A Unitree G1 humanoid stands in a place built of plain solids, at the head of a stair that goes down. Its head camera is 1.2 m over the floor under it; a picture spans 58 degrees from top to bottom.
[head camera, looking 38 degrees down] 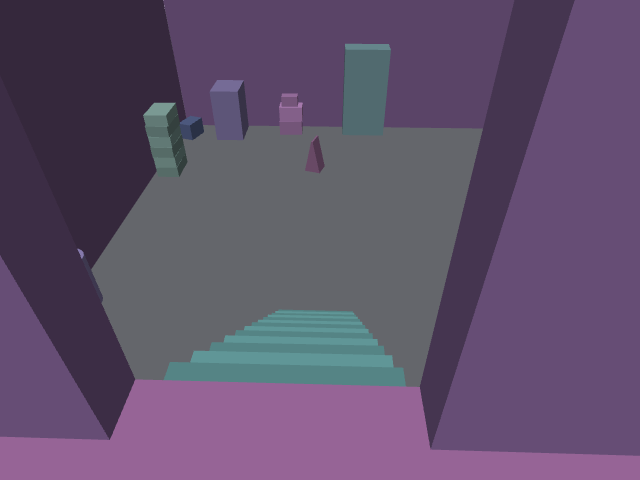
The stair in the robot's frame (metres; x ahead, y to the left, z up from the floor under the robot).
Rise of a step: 0.21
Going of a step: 0.22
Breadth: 0.90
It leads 2 degrees to the right of straight ahead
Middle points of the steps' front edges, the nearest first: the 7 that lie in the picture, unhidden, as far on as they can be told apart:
0.80 0.14 0.00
1.02 0.13 -0.20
1.23 0.12 -0.41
1.45 0.12 -0.62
1.66 0.11 -0.82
1.88 0.11 -1.03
2.09 0.10 -1.24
